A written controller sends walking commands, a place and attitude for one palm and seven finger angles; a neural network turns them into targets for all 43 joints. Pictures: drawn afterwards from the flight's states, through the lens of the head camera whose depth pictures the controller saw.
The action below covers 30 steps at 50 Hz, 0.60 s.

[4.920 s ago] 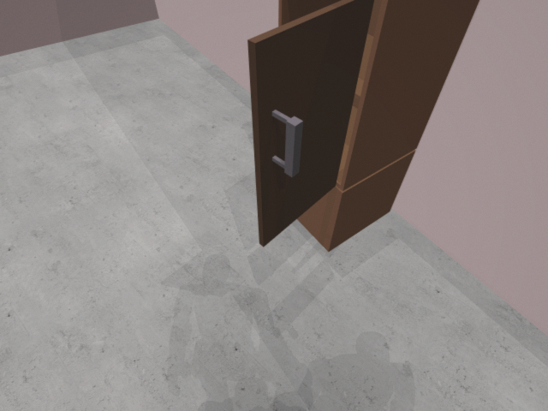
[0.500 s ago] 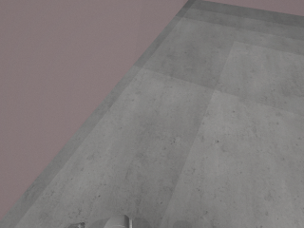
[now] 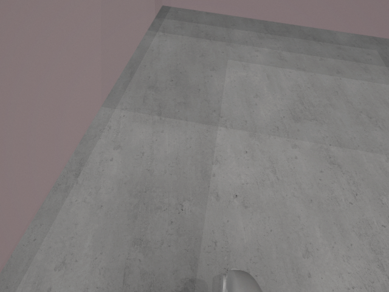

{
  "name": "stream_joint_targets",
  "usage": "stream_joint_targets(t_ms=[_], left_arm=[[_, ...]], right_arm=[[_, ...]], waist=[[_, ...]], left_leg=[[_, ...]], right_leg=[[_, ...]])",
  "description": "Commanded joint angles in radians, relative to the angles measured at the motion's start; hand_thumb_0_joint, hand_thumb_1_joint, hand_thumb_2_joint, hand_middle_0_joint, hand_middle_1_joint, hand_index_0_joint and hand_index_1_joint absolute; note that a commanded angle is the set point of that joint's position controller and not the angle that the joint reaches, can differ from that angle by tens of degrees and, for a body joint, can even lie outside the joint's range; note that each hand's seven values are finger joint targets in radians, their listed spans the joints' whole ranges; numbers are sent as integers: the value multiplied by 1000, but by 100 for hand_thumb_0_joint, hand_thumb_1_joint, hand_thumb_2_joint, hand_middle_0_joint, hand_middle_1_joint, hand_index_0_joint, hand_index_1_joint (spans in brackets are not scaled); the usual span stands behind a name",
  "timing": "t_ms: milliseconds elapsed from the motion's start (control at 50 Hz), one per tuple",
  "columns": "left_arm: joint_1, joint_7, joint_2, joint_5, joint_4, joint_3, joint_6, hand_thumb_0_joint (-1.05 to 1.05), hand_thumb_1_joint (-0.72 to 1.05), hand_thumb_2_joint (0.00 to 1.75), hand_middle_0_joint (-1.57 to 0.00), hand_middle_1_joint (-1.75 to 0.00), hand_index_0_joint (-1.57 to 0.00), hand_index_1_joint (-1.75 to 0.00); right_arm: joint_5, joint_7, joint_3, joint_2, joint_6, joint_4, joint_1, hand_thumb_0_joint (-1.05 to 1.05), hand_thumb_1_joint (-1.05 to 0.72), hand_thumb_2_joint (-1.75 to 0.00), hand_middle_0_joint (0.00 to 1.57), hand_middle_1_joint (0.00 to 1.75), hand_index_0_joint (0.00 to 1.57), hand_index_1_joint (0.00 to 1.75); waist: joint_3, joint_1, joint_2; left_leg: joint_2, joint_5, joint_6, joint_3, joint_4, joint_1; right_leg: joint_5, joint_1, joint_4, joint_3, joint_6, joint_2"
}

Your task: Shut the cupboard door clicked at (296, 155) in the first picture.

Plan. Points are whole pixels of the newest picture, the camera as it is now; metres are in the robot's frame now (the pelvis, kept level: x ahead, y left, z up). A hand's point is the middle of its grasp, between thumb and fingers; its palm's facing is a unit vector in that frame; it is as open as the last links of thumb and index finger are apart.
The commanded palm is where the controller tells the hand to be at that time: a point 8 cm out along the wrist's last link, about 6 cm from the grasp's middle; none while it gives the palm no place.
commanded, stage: walk around to get in front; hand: left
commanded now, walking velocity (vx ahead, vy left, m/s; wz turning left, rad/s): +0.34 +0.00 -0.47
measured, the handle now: out of the picture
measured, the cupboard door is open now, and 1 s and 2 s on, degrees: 100 100 100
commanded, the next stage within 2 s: walk to a spot facing it in 0.72 s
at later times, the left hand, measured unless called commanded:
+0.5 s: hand (169, 218) +0.31 +0.08 -0.15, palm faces -0.12 -0.96 -0.27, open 7.1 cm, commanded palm none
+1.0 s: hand (191, 190) +0.41 +0.03 -0.18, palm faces -0.02 -0.99 -0.16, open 7.4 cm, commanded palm none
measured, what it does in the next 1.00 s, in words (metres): walks ahead: right foot, then left foot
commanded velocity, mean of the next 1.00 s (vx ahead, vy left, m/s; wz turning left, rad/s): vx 0.28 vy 0.00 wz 0.07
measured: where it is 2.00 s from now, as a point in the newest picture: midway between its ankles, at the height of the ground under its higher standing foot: (235, 206)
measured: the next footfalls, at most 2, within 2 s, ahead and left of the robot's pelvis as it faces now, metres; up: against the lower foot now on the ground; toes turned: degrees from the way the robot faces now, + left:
right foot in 0.24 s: +0.24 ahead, -0.13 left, +0.00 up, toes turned -13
left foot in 0.88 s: +0.53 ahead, -0.08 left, +0.00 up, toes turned -2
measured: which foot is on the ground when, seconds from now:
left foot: down 0.00-0.24, up 0.26-0.86, down 0.88-1.00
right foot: up 0.00-0.22, down 0.24-0.86, up 0.88-1.00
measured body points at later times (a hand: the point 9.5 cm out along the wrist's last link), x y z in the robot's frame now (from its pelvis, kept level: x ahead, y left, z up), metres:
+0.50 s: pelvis +0.22 -0.11 +0.00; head +0.25 -0.14 +0.45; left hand +0.32 +0.13 -0.13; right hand +0.22 -0.34 -0.16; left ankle +0.28 +0.08 -0.65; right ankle +0.20 -0.12 -0.74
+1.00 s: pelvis +0.48 -0.13 -0.01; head +0.51 -0.13 +0.43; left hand +0.42 +0.08 -0.17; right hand +0.50 -0.36 -0.17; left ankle +0.49 -0.08 -0.74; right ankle +0.35 -0.22 -0.62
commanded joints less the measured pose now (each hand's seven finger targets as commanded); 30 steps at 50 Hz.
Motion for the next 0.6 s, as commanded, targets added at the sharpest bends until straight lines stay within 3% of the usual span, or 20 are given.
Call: stream_joint_targets(t_ms=[0,60,100,140,160,180,200,220,240,260,280,300,320,340,360,400,440,460,500,580], left_arm=[[-128,-11,-59,2,-102,-26,-21,0,90,90,-20,-30,-20,-30],[-213,-13,-57,-2,-124,-35,-26,0,90,90,-20,-30,-20,-30],[-225,-10,-46,-6,-122,-37,-26,0,90,90,-20,-30,-20,-30],[-136,-1,-21,-8,-98,-27,-28,0,90,90,-20,-30,-20,-30],[-53,6,4,-8,-77,-19,-34,0,90,90,-20,-30,-20,-30],[108,11,32,-6,-29,-7,-42,0,90,90,-20,-30,-20,-30],[253,22,117,-2,18,19,-54,0,90,90,-20,-30,-20,-30],[330,38,222,-10,36,43,-60,0,90,90,-20,-30,-20,-30],[275,50,256,-34,22,42,-55,0,90,90,-20,-30,-20,-30],[176,57,196,-38,3,29,-49,0,90,90,-20,-30,-20,-30],[106,58,143,-37,-7,11,-54,0,90,90,-20,-30,-20,-30],[65,56,92,-37,-12,-9,-65,0,90,90,-20,-30,-20,-30],[38,56,59,-33,-10,-21,-76,0,90,90,-20,-30,-20,-30],[33,55,39,-30,-2,-26,-84,0,90,90,-20,-30,-20,-30],[40,57,38,-26,11,-27,-93,0,90,90,-20,-30,-20,-30],[97,54,13,-29,42,-31,-105,0,90,90,-20,-30,-20,-30],[167,57,-15,-29,63,-28,-115,0,90,90,-20,-30,-20,-30],[186,61,-13,-30,83,-33,-118,0,90,90,-20,-30,-20,-30],[226,66,-9,-31,95,-37,-122,0,90,90,-20,-30,-20,-30],[317,80,-16,-24,137,-50,-123,0,90,90,-20,-30,-20,-30]], right_arm=[[3,-8,-28,-133,-11,17,177,0,-90,-90,20,30,20,30],[-3,-5,-28,-137,-3,40,205,0,-90,-90,20,30,20,30],[-2,-5,-27,-155,2,53,212,0,-90,-90,20,30,20,30],[0,-4,-35,-191,6,60,191,0,-90,-90,20,30,20,30],[3,-3,-39,-203,9,58,166,0,-90,-90,20,30,20,30],[9,-1,-38,-217,9,45,109,0,-90,-90,20,30,20,30],[24,11,-35,-190,7,34,101,0,-90,-90,20,30,20,30],[41,11,-26,-115,9,11,143,0,-90,-90,20,30,20,30],[39,13,-34,-139,17,-9,78,0,-90,-90,20,30,20,30],[34,15,-46,-142,22,-4,34,0,-90,-90,20,30,20,30],[28,13,-45,-111,22,8,22,0,-90,-90,20,30,20,30],[20,12,-42,-103,32,32,34,0,-90,-90,20,30,20,30],[15,12,-40,-83,44,54,70,0,-90,-90,20,30,20,30],[13,13,-38,-65,56,73,103,0,-90,-90,20,30,20,30],[11,16,-37,-52,59,88,148,0,-90,-90,20,30,20,30],[11,18,-39,-46,65,93,126,0,-90,-90,20,30,20,30],[14,17,-42,-45,65,73,65,0,-90,-90,20,30,20,30],[18,18,-44,-42,64,71,46,0,-90,-90,20,30,20,30],[24,20,-43,-57,62,45,-36,0,-90,-90,20,30,20,30],[28,31,-41,-64,62,16,-188,0,-90,-90,20,30,20,30]], waist=[[10,-45,170],[48,-63,183],[52,-56,168],[4,-7,170],[-33,38,173],[-100,122,153],[-202,187,10],[-326,179,-238],[-278,151,-187],[-126,103,-50],[-63,59,-50],[-27,18,-21],[-5,-17,-44],[5,-39,-51],[-29,-60,-43],[-36,-52,-28],[-43,-30,-51],[-54,-29,-61],[-44,-13,-66],[39,18,-70]], left_leg=[[220,561,62,-70,-149,153],[230,581,72,-29,-152,158],[242,715,78,-4,-131,133],[263,923,77,18,-25,146],[262,984,61,22,83,119],[225,945,34,50,256,43],[151,647,-1,60,523,-164],[-42,-261,-57,-3,890,-473],[-23,-269,-30,-173,1034,-563],[31,-136,-23,-213,1022,-573],[64,-49,-28,-226,976,-549],[79,5,-30,-232,916,-472],[83,35,-30,-229,861,-415],[76,59,-32,-225,823,-388],[69,75,-33,-220,779,-375],[54,111,-39,-209,725,-419],[44,140,-39,-208,691,-494],[36,154,-38,-206,677,-523],[27,161,-35,-201,651,-574],[-2,171,-24,-183,593,-646]], right_leg=[[79,-147,-142,-33,-6,-19],[85,-83,-367,-78,-26,-15],[53,34,-468,-116,-52,21],[-3,176,-506,-134,-89,61],[-17,303,-550,-133,-107,75],[43,514,-612,-138,-122,97],[53,809,-678,10,-161,-22],[86,1011,-809,545,-275,-328],[38,926,-941,650,-292,-381],[5,774,-980,522,-262,-350],[54,616,-984,427,-224,-302],[119,486,-996,318,-179,-247],[177,406,-1021,241,-143,-212],[211,367,-1036,193,-127,-179],[245,392,-1029,154,-126,-154],[339,443,-1036,127,-97,-121],[498,542,-1022,125,-17,-112],[597,597,-1007,107,3,-109],[734,661,-992,100,-1,-124],[815,712,-997,104,10,-145]])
